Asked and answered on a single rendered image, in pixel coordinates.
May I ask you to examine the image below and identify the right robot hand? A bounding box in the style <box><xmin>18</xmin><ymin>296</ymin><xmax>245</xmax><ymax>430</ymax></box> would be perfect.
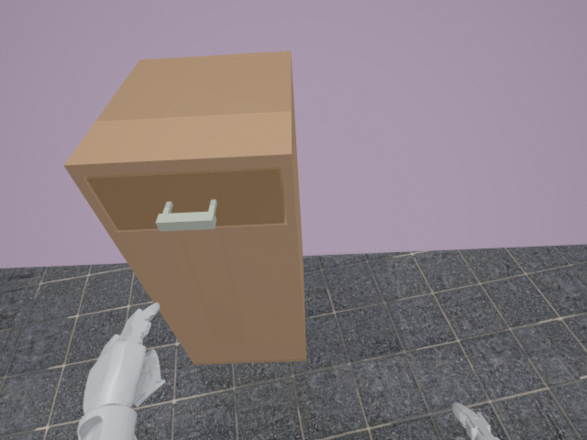
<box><xmin>452</xmin><ymin>402</ymin><xmax>500</xmax><ymax>440</ymax></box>

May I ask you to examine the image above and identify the handle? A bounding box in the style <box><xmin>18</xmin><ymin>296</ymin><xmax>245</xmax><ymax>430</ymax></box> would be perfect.
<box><xmin>156</xmin><ymin>199</ymin><xmax>217</xmax><ymax>231</ymax></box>

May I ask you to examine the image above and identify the robot left forearm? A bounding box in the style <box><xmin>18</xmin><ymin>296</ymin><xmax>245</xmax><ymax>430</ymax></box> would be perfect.
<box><xmin>77</xmin><ymin>404</ymin><xmax>138</xmax><ymax>440</ymax></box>

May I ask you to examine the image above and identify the left robot hand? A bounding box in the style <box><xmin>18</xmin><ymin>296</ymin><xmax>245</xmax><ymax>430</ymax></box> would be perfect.
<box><xmin>83</xmin><ymin>302</ymin><xmax>165</xmax><ymax>414</ymax></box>

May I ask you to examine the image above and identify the drawer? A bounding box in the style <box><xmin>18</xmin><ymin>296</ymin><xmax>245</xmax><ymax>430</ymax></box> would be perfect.
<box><xmin>86</xmin><ymin>167</ymin><xmax>285</xmax><ymax>230</ymax></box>

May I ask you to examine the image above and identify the cabinet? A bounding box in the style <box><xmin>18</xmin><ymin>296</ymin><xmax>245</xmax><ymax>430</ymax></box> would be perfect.
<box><xmin>63</xmin><ymin>51</ymin><xmax>306</xmax><ymax>365</ymax></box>

